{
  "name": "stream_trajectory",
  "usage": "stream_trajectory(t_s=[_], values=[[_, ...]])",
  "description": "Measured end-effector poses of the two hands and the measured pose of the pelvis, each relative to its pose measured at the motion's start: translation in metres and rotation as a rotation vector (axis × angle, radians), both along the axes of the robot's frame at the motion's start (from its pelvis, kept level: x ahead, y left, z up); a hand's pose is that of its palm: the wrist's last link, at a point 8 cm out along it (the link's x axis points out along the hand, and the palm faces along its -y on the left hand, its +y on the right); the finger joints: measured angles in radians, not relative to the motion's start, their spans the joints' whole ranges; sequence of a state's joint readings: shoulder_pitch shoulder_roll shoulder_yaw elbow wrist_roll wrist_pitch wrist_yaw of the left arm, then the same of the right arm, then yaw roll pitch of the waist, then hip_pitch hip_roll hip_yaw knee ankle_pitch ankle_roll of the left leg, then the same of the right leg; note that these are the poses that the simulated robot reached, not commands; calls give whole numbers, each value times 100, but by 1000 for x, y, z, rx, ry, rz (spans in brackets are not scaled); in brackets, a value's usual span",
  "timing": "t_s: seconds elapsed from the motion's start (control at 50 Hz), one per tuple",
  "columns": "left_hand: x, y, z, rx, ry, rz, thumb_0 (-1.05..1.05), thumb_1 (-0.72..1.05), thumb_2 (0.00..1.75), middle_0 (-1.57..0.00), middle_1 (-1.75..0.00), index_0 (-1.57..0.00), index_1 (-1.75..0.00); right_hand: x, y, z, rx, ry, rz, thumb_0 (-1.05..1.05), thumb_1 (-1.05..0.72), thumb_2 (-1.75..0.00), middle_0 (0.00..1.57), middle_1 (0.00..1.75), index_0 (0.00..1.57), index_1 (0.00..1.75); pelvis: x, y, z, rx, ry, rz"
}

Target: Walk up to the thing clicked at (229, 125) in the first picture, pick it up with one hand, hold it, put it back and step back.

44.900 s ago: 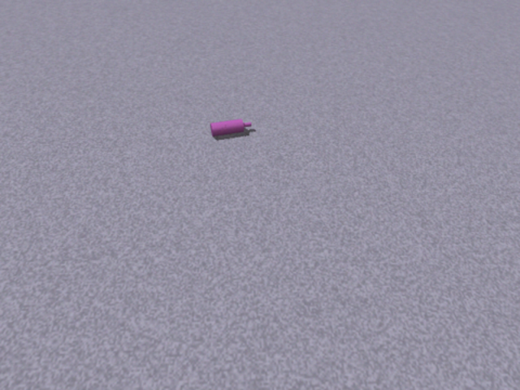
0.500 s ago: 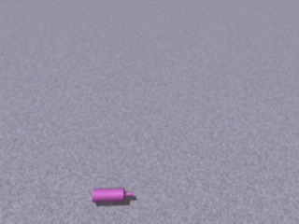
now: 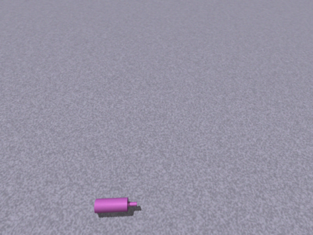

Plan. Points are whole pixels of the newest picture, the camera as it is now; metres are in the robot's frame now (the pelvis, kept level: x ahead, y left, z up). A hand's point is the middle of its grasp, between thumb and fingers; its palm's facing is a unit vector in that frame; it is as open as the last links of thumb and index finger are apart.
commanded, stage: stand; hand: left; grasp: from above
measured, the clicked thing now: (116, 204) +0.40 +0.22 -0.74
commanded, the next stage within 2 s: step back in 0.52 s
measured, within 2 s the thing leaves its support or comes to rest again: neither
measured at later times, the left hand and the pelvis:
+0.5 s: hand out of the picture +0.07 +0.25 -0.16, palm faces +0.00 -0.94 -0.33, open 7.3 cm; pelvis +0.00 +0.00 +0.00, yaw +0 degrees
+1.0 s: hand out of the picture +0.05 +0.30 -0.18, palm faces -0.05 -0.93 -0.37, open 7.3 cm; pelvis -0.08 +0.04 -0.02, yaw -2 degrees
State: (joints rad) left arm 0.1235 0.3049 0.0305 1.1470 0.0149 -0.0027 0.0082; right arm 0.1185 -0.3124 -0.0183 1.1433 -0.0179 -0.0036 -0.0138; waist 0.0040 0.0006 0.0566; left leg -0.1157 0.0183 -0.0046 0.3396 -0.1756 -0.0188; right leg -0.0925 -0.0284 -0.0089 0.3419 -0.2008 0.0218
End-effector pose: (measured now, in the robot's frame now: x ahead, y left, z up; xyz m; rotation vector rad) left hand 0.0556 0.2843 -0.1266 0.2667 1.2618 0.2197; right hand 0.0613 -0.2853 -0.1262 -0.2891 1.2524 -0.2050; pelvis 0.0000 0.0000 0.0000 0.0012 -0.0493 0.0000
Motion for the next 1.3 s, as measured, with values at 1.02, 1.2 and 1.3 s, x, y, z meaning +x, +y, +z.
stream_trajectory(t_s=[1.02,1.2,1.3], values=[[-17,62,-15,52,-67,-101,0,91,89,-20,-30,-20,-29,-68,12,12,-112,-43,-3,1,-90,-90,21,30,20,30,-84,38,-18,-25,26,-48],[-86,40,-17,63,-32,-130,0,91,89,-20,-30,-21,-30,-111,-7,-10,-72,-111,-15,1,-90,-90,21,30,20,30,-137,22,-32,-20,13,-94],[-134,32,0,67,-16,-101,0,91,89,-20,-30,-21,-30,-146,-13,-9,-56,-70,-42,1,-90,-90,21,30,20,30,-160,18,-21,14,11,-86]])
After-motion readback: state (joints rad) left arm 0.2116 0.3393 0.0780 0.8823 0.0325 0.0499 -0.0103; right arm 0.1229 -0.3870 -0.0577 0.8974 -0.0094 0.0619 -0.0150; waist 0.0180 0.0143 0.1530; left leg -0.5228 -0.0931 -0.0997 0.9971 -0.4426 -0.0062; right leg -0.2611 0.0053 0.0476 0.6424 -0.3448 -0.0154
